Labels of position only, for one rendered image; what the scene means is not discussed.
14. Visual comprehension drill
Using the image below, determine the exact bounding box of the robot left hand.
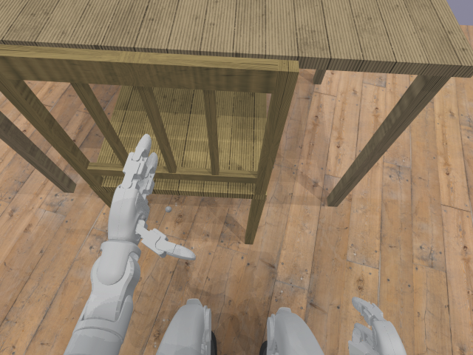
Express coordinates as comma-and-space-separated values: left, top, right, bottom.
108, 134, 196, 260

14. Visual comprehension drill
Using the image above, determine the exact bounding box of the robot right hand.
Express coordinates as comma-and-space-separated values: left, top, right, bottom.
348, 297, 406, 355

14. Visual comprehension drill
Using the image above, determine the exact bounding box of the right robot thigh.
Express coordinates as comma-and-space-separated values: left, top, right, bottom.
267, 312, 324, 355

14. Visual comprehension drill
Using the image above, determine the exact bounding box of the robot left forearm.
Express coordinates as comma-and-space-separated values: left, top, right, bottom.
64, 240, 141, 355

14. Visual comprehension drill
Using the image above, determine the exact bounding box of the left robot thigh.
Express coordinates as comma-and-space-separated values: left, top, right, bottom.
156, 304, 211, 355

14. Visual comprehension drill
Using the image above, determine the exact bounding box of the chair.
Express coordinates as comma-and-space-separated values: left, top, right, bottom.
0, 44, 299, 245

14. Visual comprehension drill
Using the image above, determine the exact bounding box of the table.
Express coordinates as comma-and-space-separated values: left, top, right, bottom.
0, 0, 473, 207

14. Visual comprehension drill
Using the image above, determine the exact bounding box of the robot thigh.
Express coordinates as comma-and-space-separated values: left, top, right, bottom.
156, 304, 211, 355
267, 312, 324, 355

